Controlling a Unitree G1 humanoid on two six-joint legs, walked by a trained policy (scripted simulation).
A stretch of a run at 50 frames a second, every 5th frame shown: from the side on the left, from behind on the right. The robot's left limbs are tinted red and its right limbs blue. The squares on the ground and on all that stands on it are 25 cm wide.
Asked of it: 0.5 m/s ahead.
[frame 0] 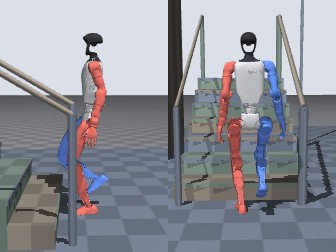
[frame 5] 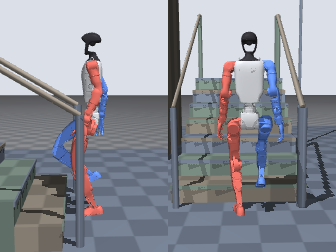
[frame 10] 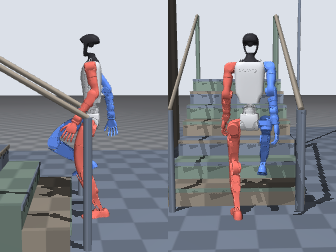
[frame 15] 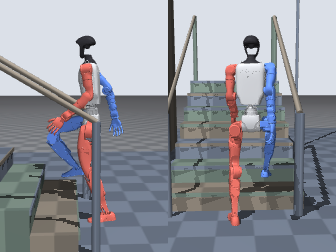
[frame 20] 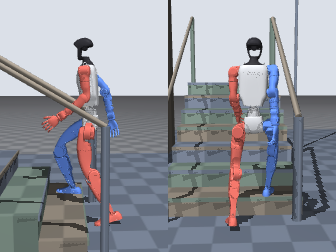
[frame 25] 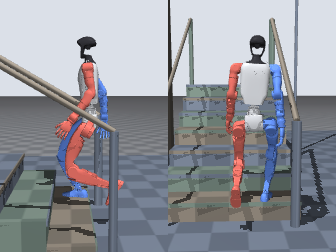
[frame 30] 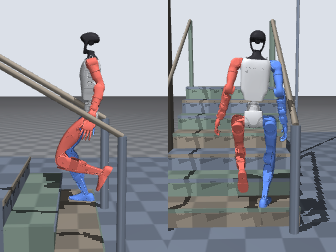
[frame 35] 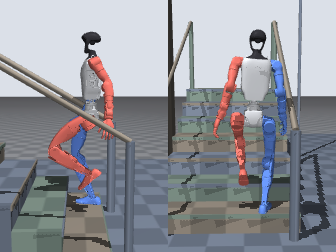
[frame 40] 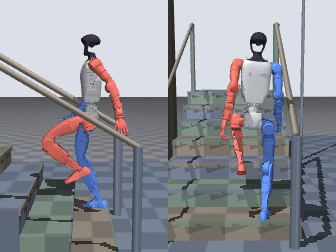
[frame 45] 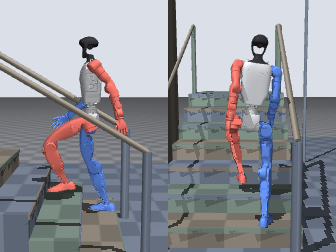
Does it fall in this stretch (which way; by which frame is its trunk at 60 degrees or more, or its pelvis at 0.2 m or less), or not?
no
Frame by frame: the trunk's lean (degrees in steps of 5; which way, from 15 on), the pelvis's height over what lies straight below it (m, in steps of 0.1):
0: 0, 0.8
5: 0, 0.8
10: 5, 0.8
15: 5, 0.8
20: 5, 0.8
25: 5, 0.8
30: 5, 0.7
35: 5, 0.8
40: 5, 0.8
45: 10, 0.8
